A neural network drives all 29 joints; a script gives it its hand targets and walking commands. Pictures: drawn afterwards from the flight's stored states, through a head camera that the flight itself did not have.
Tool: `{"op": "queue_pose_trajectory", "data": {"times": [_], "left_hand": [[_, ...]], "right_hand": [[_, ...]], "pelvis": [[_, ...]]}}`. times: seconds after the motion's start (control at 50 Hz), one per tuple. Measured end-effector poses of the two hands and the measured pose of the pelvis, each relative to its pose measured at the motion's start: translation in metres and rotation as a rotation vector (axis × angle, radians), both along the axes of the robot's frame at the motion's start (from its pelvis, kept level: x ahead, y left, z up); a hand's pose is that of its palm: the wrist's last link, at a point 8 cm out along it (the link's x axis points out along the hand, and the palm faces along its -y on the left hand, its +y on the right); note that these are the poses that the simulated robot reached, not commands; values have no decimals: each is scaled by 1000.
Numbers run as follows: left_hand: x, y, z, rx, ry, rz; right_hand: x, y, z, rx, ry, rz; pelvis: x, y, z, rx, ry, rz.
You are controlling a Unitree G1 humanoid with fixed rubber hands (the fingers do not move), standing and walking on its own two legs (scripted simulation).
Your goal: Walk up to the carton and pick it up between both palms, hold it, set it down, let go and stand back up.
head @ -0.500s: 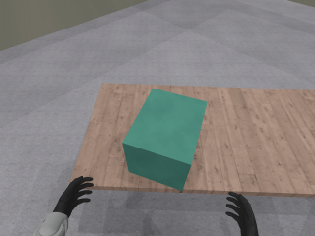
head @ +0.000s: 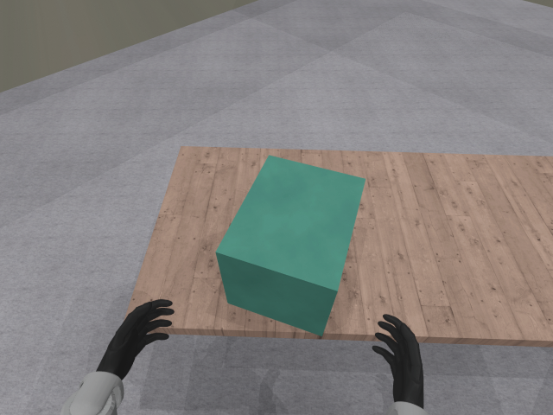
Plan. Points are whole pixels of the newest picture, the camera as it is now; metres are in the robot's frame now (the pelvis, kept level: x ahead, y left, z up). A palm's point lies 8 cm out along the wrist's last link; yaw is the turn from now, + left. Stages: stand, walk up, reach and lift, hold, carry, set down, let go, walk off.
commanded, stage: reach and lift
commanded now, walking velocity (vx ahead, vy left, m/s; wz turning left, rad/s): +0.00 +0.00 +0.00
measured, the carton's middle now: (294, 242) +0.45 -0.02 -0.10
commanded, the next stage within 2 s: none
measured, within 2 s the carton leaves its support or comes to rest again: neither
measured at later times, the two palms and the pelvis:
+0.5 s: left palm (133, 305) +0.28 +0.23 -0.01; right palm (392, 330) +0.24 -0.15 -0.03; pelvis +0.02 +0.00 +0.00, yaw +0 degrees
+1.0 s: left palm (150, 250) +0.35 +0.22 +0.02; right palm (387, 275) +0.32 -0.16 -0.01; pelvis +0.02 +0.00 +0.00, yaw +0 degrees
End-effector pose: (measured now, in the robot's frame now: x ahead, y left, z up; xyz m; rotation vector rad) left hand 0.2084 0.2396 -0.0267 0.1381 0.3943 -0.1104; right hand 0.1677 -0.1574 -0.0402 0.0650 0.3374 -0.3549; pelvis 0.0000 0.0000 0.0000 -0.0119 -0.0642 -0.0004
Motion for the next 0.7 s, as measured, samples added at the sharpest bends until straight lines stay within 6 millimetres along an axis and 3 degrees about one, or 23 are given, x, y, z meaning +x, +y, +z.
{"op": "queue_pose_trajectory", "data": {"times": [0.12,0.34,0.46,0.7], "left_hand": [[5,0,-3,-4,17,3],[50,-1,13,5,-44,-7],[65,-4,16,4,-42,-11],[101,-8,27,-5,-68,-6]], "right_hand": [[22,4,5,-9,-34,19],[58,8,5,-3,-37,28],[67,5,5,-7,-40,16],[107,1,17,-11,-69,21]], "pelvis": [[3,0,0,0,4,0],[14,-2,0,1,21,-1],[18,-2,1,-1,29,-2],[18,-2,1,-2,30,-3]]}}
